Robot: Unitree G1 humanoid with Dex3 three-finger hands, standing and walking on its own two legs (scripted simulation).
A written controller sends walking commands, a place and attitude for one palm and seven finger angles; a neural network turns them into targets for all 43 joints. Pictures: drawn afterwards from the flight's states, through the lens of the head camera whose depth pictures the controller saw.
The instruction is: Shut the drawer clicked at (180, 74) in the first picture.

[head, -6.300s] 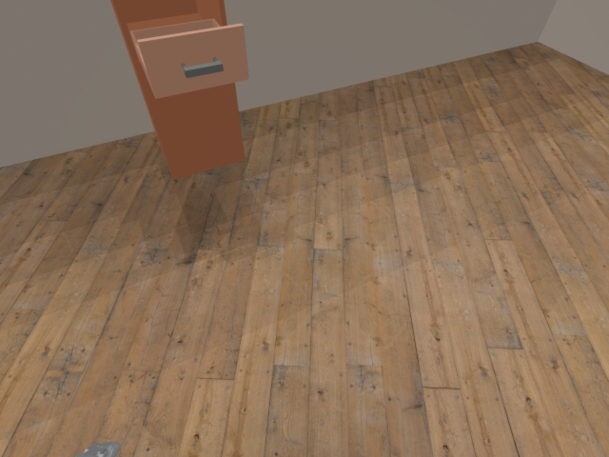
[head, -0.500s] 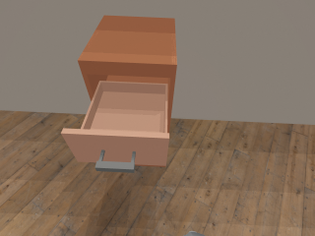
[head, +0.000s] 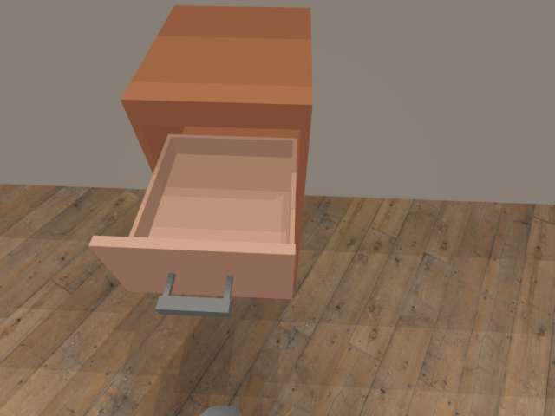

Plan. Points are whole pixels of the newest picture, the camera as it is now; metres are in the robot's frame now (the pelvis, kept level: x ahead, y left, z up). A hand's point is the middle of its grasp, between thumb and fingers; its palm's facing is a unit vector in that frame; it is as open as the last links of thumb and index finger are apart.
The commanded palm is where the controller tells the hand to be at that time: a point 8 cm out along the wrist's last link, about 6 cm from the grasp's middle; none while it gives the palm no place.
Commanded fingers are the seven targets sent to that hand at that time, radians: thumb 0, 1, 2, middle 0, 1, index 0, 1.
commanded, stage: come to a stop and stand still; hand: left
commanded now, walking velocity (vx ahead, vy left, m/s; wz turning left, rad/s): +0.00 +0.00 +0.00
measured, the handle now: (197, 293) +0.31 +0.17 -0.09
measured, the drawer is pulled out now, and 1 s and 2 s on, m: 0.30 0.30 0.30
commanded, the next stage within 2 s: look again from close up in 1.78 s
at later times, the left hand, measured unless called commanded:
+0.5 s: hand out of the picture -0.04 +0.26 -0.18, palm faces +0.05 -0.98 -0.20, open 7.4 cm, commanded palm none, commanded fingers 0.00 0.90 0.90 -0.20 -0.30 -0.20 -0.30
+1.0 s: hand out of the picture -0.01 +0.25 -0.17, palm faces +0.05 -0.98 -0.20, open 7.4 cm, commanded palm none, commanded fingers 0.00 0.90 0.90 -0.20 -0.30 -0.20 -0.30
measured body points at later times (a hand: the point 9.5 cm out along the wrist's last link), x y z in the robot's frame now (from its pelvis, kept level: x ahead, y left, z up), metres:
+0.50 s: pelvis -0.03 +0.08 +0.00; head -0.04 +0.09 +0.45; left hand -0.04 +0.31 -0.16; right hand +0.01 -0.16 -0.15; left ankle +0.00 +0.13 -0.74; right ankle +0.00 -0.06 -0.73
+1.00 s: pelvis -0.01 +0.08 +0.00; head -0.01 +0.08 +0.45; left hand -0.01 +0.30 -0.15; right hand +0.00 -0.14 -0.16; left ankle +0.00 +0.13 -0.74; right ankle +0.00 -0.06 -0.74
